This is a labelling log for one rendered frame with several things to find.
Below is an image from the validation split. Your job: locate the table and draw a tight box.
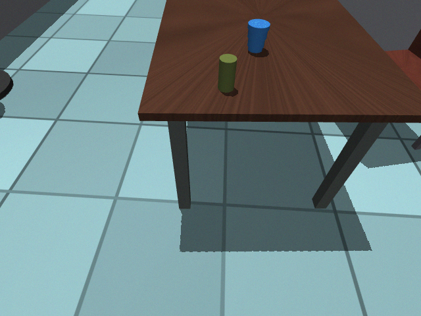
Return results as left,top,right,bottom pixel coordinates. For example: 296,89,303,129
138,0,421,209

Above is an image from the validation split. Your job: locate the chair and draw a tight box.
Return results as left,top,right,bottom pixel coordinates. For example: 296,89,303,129
385,29,421,150

